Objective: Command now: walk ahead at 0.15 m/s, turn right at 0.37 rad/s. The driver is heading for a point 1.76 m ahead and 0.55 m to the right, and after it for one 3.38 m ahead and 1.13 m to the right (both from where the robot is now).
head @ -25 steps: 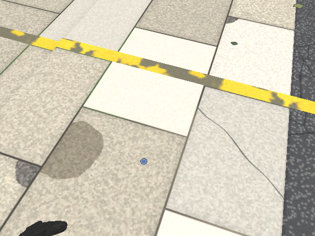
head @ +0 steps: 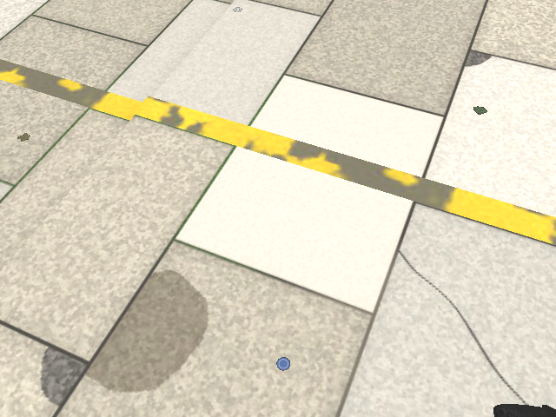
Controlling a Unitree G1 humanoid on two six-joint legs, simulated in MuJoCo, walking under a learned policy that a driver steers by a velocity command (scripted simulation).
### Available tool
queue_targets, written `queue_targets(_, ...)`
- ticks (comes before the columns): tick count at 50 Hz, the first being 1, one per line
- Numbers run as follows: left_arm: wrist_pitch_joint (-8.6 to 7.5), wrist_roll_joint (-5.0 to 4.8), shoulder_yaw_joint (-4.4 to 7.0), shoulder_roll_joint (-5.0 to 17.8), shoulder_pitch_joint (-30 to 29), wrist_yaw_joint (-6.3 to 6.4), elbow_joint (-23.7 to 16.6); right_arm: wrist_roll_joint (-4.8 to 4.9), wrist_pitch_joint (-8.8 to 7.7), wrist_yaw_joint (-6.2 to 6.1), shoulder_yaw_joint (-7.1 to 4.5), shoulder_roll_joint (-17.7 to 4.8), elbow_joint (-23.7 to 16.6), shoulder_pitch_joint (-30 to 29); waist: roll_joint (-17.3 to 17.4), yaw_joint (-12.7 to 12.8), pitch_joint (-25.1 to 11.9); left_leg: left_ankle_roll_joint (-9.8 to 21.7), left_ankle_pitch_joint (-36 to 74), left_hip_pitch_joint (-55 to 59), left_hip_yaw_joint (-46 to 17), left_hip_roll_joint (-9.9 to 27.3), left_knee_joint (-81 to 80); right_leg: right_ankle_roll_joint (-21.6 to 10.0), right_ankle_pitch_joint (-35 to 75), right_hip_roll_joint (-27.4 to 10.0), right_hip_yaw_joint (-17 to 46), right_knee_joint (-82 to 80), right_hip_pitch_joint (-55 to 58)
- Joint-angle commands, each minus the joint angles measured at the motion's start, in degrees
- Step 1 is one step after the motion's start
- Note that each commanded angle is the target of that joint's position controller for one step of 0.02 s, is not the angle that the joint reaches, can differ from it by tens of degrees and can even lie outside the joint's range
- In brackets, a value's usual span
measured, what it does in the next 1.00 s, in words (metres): steps on the spot, turning right: left foot, then right foot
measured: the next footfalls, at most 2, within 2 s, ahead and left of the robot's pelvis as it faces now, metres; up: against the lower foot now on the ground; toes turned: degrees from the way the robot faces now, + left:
left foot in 0.10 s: +0.18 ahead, +0.13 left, +0.00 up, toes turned -7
right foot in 0.50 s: +0.07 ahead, -0.12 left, +0.00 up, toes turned -21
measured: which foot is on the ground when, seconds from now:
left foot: up 0.00-0.08, down 0.10-0.50, up 0.52-0.92, down 0.94-1.00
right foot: down 0.00-0.10, up 0.12-0.48, down 0.50-1.00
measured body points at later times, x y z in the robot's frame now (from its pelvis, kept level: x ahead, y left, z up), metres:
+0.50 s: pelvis +0.06 +0.00 -0.01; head +0.09 -0.02 +0.43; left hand +0.29 +0.23 -0.11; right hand +0.12 -0.31 -0.12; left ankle +0.14 +0.13 -0.75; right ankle +0.04 -0.10 -0.74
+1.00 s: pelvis +0.07 -0.01 -0.01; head +0.09 -0.01 +0.44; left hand +0.33 +0.15 -0.11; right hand +0.07 -0.31 -0.12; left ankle +0.13 +0.12 -0.75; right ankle +0.03 -0.11 -0.75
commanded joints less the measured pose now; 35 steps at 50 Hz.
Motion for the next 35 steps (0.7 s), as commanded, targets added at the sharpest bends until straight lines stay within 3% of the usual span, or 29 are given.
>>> queue_targets(1,0.57,-0.56,2.57,10.3,-2.0,1.0,-4.2,0.18,-0.25,0.05,-1.51,-5.1,-3.4,0.5,-8.2,-2.7,-6.9,0.0,2.1,8.4,1.0,-2.7,-5.3,-7.7,26.7,-12.8,11.2,0.3,1.1)
queue_targets(3,1.2,-0.65,2.58,9.9,-4.4,1.46,-5.4,0.11,-1.0,0.37,-2.19,-6.4,-2.8,2.8,-8.5,-4.9,-6.9,1.2,4.8,13.4,0.8,-2.8,-12.6,-6.0,19.5,-11.7,14.1,4.0,0.7)
queue_targets(4,1.32,-0.54,2.28,8.8,-4.8,1.57,-6.1,-0.34,-1.51,0.29,-2.62,-7.4,-2.4,4.7,-7.6,-5.9,-7.6,2.7,10.8,18.7,0.6,-0.9,-17.2,-3.9,15.1,-9.3,14.0,7.5,-1.2)
queue_targets(5,1.14,0.51,1.29,5.5,-4.3,1.52,-7.5,-1.5,-1.69,-0.34,-3.43,-11.1,-2.6,7.8,-1.3,-5.9,-12.0,6.5,24.6,28.9,-6.5,9.0,-15.9,-1.1,4.6,-5.5,11.0,17.3,-7.2)
queue_targets(6,0.7,1.62,0.45,2.1,3.0,1.28,-7.3,-2.27,-0.69,-0.97,-3.58,-12.7,-3.6,8.1,11.9,-2.8,-15.2,14.7,45.8,39.4,-18.0,21.6,-12.5,2.4,-27.5,1.9,4.3,30.6,-19.6)
queue_targets(7,0.73,0.68,1.06,6.3,5.7,1.07,-7.5,-1.8,0.15,-0.5,-3.42,-11.2,-2.9,10.0,15.2,-3.3,-19.4,20.1,38.8,39.0,-26.2,26.5,-15.0,4.1,-31.2,-0.3,3.0,41.0,-23.5)
queue_targets(8,1.54,0.04,2.28,10.0,3.5,1.28,-6.9,-1.17,0.4,-0.41,-2.67,-8.2,-3.7,7.9,8.8,-3.9,-15.7,19.0,29.4,36.3,-21.5,22.5,-16.0,5.4,-26.8,-2.7,3.0,46.9,-25.7)
queue_targets(9,2.68,-0.08,2.75,10.5,1.0,1.62,-7.0,-0.93,0.65,-0.41,-2.19,-6.8,-3.8,5.2,5.9,-3.7,-12.4,16.7,22.8,32.3,-15.5,18.8,-16.8,6.4,-22.5,-3.9,2.1,48.8,-27.0)
queue_targets(10,3.96,-0.03,3.0,10.3,0.3,2.0,-7.0,-0.87,0.91,-0.37,-1.87,-6.3,-4.2,2.8,5.1,-3.2,-10.2,15.6,18.0,27.9,-11.8,16.8,-18.2,7.3,-19.6,-5.0,2.0,49.4,-26.1)
queue_targets(12,5.3,0.05,2.67,8.1,-0.2,2.03,-8.2,-1.5,1.27,-0.46,-2.12,-7.4,-3.8,0.5,6.4,-2.3,-7.3,15.3,14.5,19.9,-5.3,13.8,-21.2,8.1,-14.6,-5.3,-0.3,48.4,-21.8)
queue_targets(17,5.33,0.42,1.56,5.4,-4.5,1.03,-12.1,-1.14,1.7,-1.23,-2.82,-8.8,-2.7,0.7,7.4,-3.7,-8.7,16.4,12.9,20.9,0.8,14.8,-22.2,7.5,-9.8,-7.0,-2.6,34.3,-16.9)
queue_targets(20,5.36,0.4,1.65,6.4,-5.6,0.0,-13.5,-0.59,2.11,-0.94,-3.46,-10.7,-2.0,1.1,8.1,-4.3,-9.5,16.0,12.3,21.4,2.3,16.4,-21.5,5.9,-8.9,-6.7,-4.7,27.2,-12.1)
queue_targets(22,5.59,0.4,2.03,7.2,-5.3,-0.64,-14.0,0.13,2.29,-0.64,-3.73,-11.4,-1.5,1.5,8.3,-4.0,-9.1,14.7,10.5,22.2,2.8,17.2,-19.9,4.2,-8.0,-6.2,-5.9,21.6,-9.4)
queue_targets(24,5.71,0.62,2.54,7.2,-2.0,-1.04,-13.0,1.26,2.61,-0.56,-3.75,-11.1,-0.7,1.2,7.0,-2.0,-8.9,11.0,5.8,19.9,5.5,15.8,-15.1,1.4,-1.6,-4.1,-7.8,10.9,-2.4)
queue_targets(25,5.71,0.91,3.23,8.8,-0.1,-0.7,-12.5,1.23,2.81,-0.38,-3.42,-9.3,0.7,4.1,3.2,-1.9,-7.9,6.8,-0.1,15.5,8.7,13.4,-9.3,-0.7,3.5,-4.2,-4.9,5.2,2.8)
queue_targets(26,5.61,1.08,4.79,15.3,0.9,0.41,-13.4,-0.88,2.87,0.11,-2.52,-5.7,0.0,5.7,-13.6,-4.0,-6.7,0.4,-16.7,2.0,15.4,6.1,7.7,-6.2,20.4,-17.7,14.0,0.5,10.1)
queue_targets(27,4.85,2.6,4.98,18.8,-0.9,0.28,-15.6,-1.62,2.59,-0.35,-2.53,-6.2,-3.2,1.1,-19.5,-2.3,-6.0,-1.9,-30.7,-8.8,9.4,-1.1,20.1,-16.9,26.9,-27.1,27.1,-1.5,7.4)
queue_targets(28,3.58,3.61,4.42,16.2,-0.4,-0.11,-15.7,-0.81,2.51,-0.75,-3.18,-8.5,-3.7,-2.8,-12.8,0.2,-7.6,-1.0,-28.5,-8.5,3.3,-0.4,26.5,-17.3,20.9,-24.8,25.0,-2.8,5.3)
queue_targets(29,2.67,3.03,3.94,14.8,-3.0,-0.01,-15.6,0.02,2.73,-1.06,-3.54,-8.8,-3.2,-2.0,-10.7,-2.0,-6.3,0.0,-22.9,-8.8,1.8,0.4,27.7,-13.8,17.4,-21.3,20.4,-2.4,4.4)
queue_targets(30,2.47,1.77,3.51,12.9,-6.1,0.31,-16.0,-0.28,3.04,-1.6,-3.8,-8.8,-1.6,0.0,-8.4,-3.5,-6.2,0.0,-18.6,-8.6,1.2,1.0,26.9,-10.7,14.5,-18.6,17.5,-1.7,4.1)
queue_targets(31,2.58,0.93,2.77,11.1,-8.2,0.67,-16.4,-0.64,3.32,-1.9,-4.03,-9.3,-0.8,1.6,-9.2,-4.5,-6.5,-0.4,-15.8,-7.2,1.3,1.1,26.9,-9.5,15.9,-17.5,15.2,-1.4,3.3)
queue_targets(33,2.72,1.32,1.84,9.2,-8.3,1.24,-16.7,-0.36,3.19,-1.53,-3.94,-8.5,-0.1,3.6,-9.3,-5.2,-8.6,-1.2,-12.1,-3.2,2.1,0.1,28.2,-9.4,19.9,-15.7,12.6,-1.0,2.5)
queue_targets(35,2.64,1.51,1.55,8.7,-7.4,1.54,-16.4,0.12,3.05,-1.23,-3.44,-7.4,-0.1,3.4,-8.7,-4.7,-8.9,-1.6,-10.4,-2.3,2.2,0.2,23.9,-9.6,20.4,-15.2,11.5,-0.7,4.1)
Keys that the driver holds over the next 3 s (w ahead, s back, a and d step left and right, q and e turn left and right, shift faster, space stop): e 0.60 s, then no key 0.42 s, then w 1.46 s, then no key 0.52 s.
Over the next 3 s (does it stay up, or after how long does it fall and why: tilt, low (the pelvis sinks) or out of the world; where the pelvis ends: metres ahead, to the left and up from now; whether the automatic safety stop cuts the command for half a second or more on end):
stays up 0.84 -0.35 -0.01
